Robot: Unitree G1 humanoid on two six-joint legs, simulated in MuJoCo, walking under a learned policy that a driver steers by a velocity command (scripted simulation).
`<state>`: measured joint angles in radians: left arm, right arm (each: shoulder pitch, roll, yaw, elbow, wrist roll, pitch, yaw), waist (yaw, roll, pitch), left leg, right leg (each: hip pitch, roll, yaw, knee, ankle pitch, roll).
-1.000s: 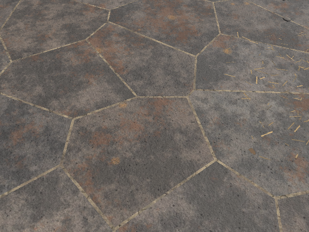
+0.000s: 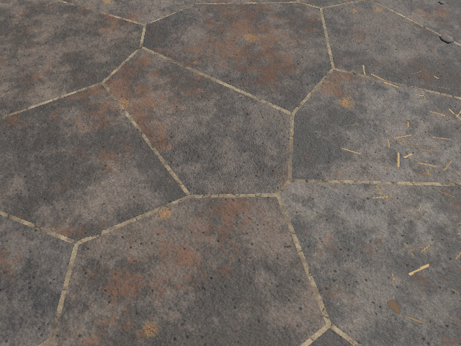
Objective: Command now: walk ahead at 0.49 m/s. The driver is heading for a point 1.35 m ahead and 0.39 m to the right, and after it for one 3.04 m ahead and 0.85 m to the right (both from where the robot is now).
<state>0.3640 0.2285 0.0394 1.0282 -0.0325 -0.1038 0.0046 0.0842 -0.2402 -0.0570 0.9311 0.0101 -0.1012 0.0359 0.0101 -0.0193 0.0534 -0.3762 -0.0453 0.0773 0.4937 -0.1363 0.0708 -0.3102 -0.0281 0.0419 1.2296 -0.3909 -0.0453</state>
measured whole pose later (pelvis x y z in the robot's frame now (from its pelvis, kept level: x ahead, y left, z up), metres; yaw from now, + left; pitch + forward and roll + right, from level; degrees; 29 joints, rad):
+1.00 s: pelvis +0.57 -0.02 -0.01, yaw -4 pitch +3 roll -1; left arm 0.40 0.24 0.06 1.00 -0.01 -0.05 0.02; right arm -0.03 -0.24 -0.05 0.87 -0.01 -0.12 0.02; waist 0.07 0.00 0.04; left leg -0.50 0.03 0.03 0.54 -0.08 0.03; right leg -0.12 0.02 0.05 0.76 -0.51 0.01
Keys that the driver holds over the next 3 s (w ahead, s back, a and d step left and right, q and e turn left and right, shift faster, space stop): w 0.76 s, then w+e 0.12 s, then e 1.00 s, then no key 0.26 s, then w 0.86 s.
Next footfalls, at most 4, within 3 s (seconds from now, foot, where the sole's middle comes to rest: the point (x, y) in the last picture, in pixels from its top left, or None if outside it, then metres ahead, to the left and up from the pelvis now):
0.40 right None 0.42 -0.16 -0.77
0.96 left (217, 253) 0.74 0.08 -0.77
1.44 right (297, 266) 0.70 -0.17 -0.77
1.90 left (232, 236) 0.81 0.03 -0.77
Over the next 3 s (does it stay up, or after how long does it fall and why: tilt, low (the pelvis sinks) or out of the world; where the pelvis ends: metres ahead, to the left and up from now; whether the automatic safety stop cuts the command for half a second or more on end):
stays up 0.94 -0.18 0.02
